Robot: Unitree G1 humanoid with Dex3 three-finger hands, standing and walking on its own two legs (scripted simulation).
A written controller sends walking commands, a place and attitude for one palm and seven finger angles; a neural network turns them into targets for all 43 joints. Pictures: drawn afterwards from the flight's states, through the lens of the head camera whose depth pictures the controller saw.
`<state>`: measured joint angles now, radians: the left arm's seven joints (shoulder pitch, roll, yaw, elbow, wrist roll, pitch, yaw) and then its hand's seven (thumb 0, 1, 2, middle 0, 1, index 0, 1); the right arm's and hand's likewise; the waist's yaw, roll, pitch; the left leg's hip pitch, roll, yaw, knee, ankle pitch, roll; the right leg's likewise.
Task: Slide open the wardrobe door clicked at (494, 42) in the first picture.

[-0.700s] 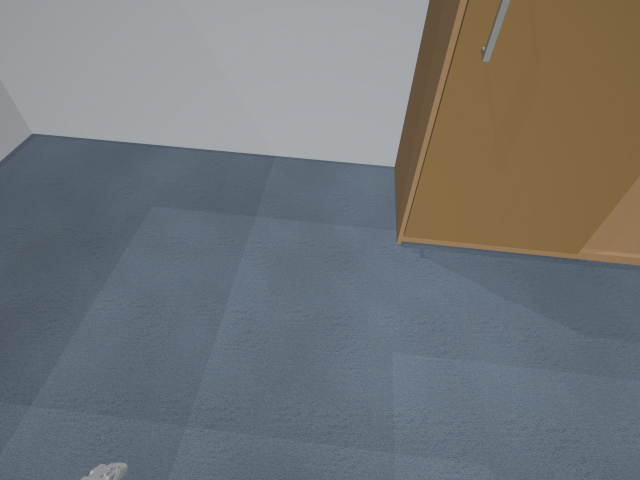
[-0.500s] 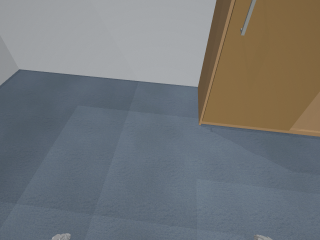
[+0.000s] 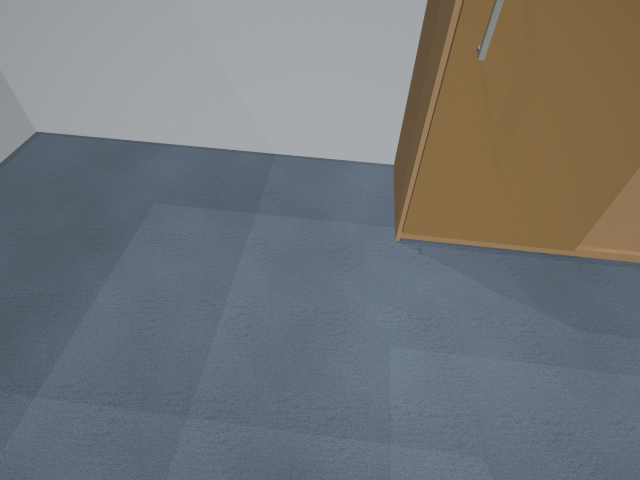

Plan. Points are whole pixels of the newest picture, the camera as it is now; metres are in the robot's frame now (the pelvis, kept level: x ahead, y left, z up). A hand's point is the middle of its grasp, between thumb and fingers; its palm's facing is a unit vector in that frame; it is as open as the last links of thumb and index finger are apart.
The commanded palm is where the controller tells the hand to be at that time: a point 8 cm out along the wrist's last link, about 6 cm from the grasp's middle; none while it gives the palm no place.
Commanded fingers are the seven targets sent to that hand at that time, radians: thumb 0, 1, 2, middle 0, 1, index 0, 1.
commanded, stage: stand and wait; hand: left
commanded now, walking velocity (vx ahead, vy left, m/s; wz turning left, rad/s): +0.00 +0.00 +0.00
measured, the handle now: out of the picture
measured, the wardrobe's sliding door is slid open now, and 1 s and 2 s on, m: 0.00 0.00 0.00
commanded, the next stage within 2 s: look at it before walking up in 0.12 s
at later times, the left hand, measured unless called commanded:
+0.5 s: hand out of the picture +0.08 +0.24 -0.16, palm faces -0.02 -0.94 -0.33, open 7.4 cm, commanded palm none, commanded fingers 0.00 0.90 0.90 -0.20 -0.30 -0.20 -0.30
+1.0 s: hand out of the picture +0.09 +0.23 -0.16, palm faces -0.04 -0.94 -0.33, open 7.4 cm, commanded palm none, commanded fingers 0.00 0.90 0.90 -0.20 -0.30 -0.20 -0.30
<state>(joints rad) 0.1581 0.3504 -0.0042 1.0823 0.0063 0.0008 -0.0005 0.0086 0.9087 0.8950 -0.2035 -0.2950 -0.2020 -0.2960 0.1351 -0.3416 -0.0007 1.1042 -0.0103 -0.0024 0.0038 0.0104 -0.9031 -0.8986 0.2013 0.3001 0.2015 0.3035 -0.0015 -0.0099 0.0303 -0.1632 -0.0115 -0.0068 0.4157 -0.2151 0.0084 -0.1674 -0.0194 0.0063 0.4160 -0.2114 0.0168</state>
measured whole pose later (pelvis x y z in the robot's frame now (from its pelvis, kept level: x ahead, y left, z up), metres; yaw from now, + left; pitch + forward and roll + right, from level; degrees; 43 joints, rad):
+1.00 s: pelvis +0.01 -0.01 +0.00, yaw -3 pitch -1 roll +0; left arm 0.15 0.33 0.01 1.06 0.01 0.02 0.01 0.01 0.91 0.90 -0.20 -0.29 -0.20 -0.30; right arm 0.09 -0.32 -0.01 1.07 -0.01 0.01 -0.02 0.01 -0.90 -0.90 0.20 0.30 0.20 0.30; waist 0.02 -0.01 0.04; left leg -0.16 0.02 0.03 0.42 -0.24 -0.01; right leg -0.19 0.01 0.04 0.43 -0.22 0.00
